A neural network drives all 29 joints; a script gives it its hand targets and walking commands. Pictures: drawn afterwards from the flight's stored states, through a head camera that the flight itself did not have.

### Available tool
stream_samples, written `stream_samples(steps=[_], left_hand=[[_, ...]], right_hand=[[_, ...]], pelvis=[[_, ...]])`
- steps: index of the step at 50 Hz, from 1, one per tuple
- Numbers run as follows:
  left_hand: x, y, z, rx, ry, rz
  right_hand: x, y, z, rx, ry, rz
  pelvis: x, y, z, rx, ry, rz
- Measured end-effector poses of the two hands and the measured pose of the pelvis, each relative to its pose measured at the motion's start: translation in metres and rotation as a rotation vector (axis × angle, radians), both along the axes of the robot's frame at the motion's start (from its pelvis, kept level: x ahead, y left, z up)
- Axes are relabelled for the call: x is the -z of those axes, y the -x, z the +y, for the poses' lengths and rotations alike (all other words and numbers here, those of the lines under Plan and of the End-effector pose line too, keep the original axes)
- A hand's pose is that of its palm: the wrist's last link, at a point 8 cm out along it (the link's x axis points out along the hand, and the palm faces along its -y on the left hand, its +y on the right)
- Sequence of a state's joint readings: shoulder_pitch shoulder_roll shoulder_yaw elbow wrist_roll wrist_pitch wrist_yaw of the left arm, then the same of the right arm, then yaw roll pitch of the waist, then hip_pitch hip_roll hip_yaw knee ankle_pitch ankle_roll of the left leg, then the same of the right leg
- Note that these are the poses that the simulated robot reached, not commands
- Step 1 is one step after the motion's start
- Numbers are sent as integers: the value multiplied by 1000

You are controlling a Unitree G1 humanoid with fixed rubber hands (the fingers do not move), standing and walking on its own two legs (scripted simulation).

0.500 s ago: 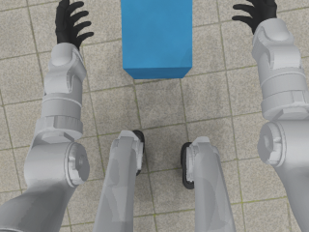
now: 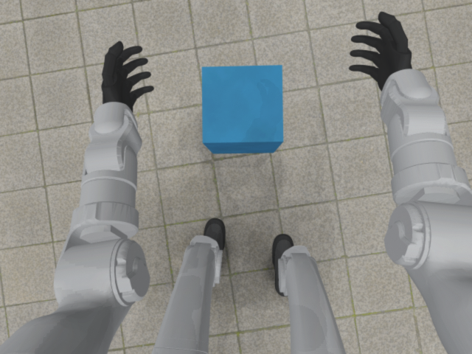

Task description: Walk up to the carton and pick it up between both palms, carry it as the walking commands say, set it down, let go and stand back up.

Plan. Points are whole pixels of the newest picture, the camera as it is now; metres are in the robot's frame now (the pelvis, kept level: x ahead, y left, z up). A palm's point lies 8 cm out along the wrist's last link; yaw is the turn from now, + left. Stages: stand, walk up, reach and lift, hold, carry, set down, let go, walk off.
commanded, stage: set down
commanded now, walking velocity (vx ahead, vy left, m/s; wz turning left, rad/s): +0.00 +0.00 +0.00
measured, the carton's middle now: (242, 115) +0.56 +0.05 -0.53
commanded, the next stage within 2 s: let go in 0.04 s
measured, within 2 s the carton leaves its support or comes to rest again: neither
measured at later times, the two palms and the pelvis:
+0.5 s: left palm (67, 166) +0.36 +0.25 -0.02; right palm (427, 153) +0.40 -0.19 -0.03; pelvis +0.05 +0.01 +0.07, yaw +0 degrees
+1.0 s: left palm (29, 288) +0.23 +0.23 +0.05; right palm out of the picture +0.26 -0.23 +0.05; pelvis +0.08 -0.01 +0.12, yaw +2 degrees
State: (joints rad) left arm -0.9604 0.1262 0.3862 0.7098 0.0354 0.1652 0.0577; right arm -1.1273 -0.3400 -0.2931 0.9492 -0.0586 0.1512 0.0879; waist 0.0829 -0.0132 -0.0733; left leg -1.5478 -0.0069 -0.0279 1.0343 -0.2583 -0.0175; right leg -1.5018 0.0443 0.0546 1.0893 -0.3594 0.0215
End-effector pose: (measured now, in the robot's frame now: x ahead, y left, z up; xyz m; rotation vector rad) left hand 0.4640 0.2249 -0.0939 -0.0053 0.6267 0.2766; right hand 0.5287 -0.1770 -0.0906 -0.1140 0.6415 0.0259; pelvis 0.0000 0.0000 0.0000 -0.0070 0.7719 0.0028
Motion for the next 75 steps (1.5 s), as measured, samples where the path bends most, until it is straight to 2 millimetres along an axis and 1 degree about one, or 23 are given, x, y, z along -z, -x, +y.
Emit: stream_samples(steps=[3,7,9,11,13,16,20,25,30,35,40,44,47,51,55,59,69,71,75], left_hand=[[-4,-1,-2,5,0,10],[-2,1,-5,32,-18,29],[-1,7,-5,56,-35,42],[-1,16,-3,85,-54,58],[-4,27,1,116,-71,77],[-15,48,8,157,-89,108],[-40,76,19,185,-90,141],[-73,106,27,195,-78,149],[-97,138,24,206,-71,152],[-115,174,19,209,-76,166],[-132,210,17,206,-85,180],[-142,228,16,203,-82,186],[-145,232,12,210,-78,184],[-147,229,5,223,-73,173],[-148,222,1,229,-71,170],[-148,219,2,227,-77,176],[-148,219,15,192,-110,225],[-145,219,22,184,-142,223],[-133,226,43,168,-196,249]], right_hand=[[-5,0,0,1,2,13],[-4,4,1,2,28,27],[-2,11,1,5,50,33],[0,23,-1,14,73,40],[-2,38,-3,27,95,48],[-11,65,-7,37,121,63],[-32,97,-12,43,121,81],[-63,127,-17,49,105,82],[-87,158,-20,47,94,83],[-104,196,-25,40,94,98],[-122,232,-35,44,97,109],[-134,253,-45,49,95,114],[-139,264,-52,48,96,123],[-144,274,-58,44,98,135],[-146,277,-61,41,103,145],[-147,276,-61,43,103,144],[-141,272,-57,70,102,132],[-137,274,-61,65,149,148],[-131,283,-79,77,236,206]], pelvis=[[-7,-2,1,0,1,-3],[-12,-7,2,-3,3,-3],[-15,-10,2,-4,5,-6],[-20,-14,3,-5,6,-14],[-25,-19,4,-7,7,-30],[-37,-26,6,-9,9,-69],[-54,-36,9,-12,10,-140],[-72,-47,11,-12,5,-236],[-88,-56,11,-12,-1,-344],[-101,-64,9,-13,-6,-463],[-112,-72,4,-14,-11,-586],[-118,-78,0,-17,-16,-674],[-119,-80,-4,-21,-20,-728],[-119,-82,-8,-25,-25,-784],[-119,-84,-10,-25,-30,-824],[-118,-86,-10,-23,-32,-846],[-116,-91,-3,-18,-27,-843],[-115,-91,-2,-19,-24,-823],[-113,-93,0,-20,-16,-792]])
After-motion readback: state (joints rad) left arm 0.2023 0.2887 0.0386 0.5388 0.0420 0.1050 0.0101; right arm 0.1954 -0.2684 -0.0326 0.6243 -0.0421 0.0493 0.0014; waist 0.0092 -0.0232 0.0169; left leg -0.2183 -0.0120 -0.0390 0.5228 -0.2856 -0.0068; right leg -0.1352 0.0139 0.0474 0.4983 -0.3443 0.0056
